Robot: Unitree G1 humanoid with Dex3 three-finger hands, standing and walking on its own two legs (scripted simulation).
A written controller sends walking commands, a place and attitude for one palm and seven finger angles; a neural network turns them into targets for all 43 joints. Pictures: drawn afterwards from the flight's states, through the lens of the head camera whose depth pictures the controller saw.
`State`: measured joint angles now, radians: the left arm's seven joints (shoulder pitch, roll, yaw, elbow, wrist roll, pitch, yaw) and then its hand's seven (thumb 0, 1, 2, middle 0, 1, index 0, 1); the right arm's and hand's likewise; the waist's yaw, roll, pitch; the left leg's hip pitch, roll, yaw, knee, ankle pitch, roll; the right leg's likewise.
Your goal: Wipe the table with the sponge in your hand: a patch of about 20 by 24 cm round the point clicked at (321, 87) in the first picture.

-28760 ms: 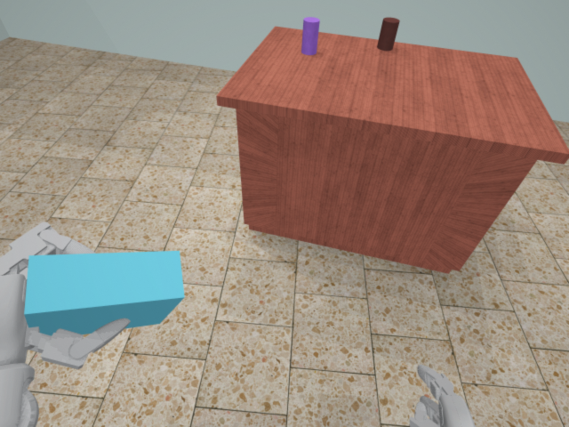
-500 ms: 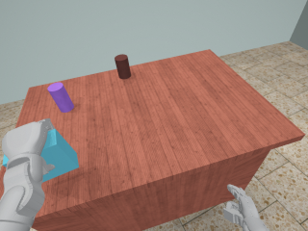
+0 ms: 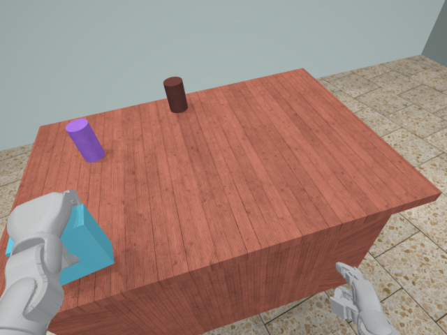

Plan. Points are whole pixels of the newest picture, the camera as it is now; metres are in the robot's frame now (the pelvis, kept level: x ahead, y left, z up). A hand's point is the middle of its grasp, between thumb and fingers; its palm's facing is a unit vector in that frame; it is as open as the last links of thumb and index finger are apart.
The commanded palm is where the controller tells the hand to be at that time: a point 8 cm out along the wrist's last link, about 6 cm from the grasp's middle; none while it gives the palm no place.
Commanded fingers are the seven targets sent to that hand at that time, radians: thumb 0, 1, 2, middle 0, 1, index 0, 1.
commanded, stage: lower the sponge onto the table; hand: left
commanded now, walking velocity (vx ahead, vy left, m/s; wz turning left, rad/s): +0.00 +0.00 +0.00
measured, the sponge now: (72, 254) +0.23 +0.33 +0.02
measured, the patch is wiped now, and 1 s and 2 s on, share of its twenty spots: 0.00 0.10 0.35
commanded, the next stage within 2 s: wipe forward along the first lane in 0.58 s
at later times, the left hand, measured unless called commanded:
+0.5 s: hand (76, 246) +0.23 +0.31 +0.05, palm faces -0.08 -0.09 -0.99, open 9.6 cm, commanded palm +0.21 +0.31 +0.11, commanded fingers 0.00 0.10 1.30 -1.20 -1.60 -1.20 -1.60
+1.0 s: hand (78, 228) +0.26 +0.33 +0.05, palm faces -0.09 -0.05 -0.99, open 9.6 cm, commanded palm +0.25 +0.33 +0.09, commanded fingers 0.00 0.10 1.30 -1.20 -1.60 -1.20 -1.60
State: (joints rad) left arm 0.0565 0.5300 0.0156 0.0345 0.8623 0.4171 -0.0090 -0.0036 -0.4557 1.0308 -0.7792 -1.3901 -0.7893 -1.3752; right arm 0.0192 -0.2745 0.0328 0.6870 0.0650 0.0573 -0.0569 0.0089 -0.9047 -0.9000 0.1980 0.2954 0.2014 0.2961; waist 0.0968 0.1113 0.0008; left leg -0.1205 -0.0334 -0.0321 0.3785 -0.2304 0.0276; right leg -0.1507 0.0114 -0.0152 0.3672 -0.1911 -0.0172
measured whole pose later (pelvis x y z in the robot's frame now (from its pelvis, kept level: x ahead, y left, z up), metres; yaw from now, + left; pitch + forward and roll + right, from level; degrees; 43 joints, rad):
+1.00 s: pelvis +0.00 +0.00 +0.00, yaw +0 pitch +2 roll +0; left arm -0.09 0.50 0.00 0.26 0.94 0.24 0.05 0.00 -0.47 1.04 -0.79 -1.37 -0.80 -1.36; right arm 0.07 -0.27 0.01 0.71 0.06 0.04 -0.08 0.01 -0.90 -0.90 0.20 0.30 0.20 0.30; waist 0.10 0.08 -0.02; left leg -0.22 -0.04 -0.04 0.44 -0.25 0.03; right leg -0.24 0.01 -0.02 0.41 -0.20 -0.02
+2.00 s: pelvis -0.02 +0.01 -0.02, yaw -1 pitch +12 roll -2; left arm -0.61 0.72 0.11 0.96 1.02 0.00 0.09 0.02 -0.54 1.12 -0.80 -1.35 -0.81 -1.38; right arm 0.27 -0.30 -0.02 0.73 0.09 0.08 -0.08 0.00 -0.91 -0.90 0.20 0.30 0.20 0.30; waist -0.02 0.05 -0.08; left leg -0.52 -0.02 -0.02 0.60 -0.29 0.03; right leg -0.52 0.03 -0.01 0.52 -0.21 -0.01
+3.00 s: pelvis +0.02 +0.01 -0.01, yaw +0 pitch +11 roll -1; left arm -0.65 0.54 -0.06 0.87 1.01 0.18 0.14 -0.01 -0.51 1.12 -0.76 -1.40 -0.77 -1.43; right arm 0.20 -0.27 -0.02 0.73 0.08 0.12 -0.05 0.00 -0.91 -0.90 0.20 0.30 0.20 0.30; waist 0.00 0.06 -0.09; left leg -0.41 -0.04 -0.04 0.52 -0.30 0.04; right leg -0.41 0.01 -0.02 0.45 -0.23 0.00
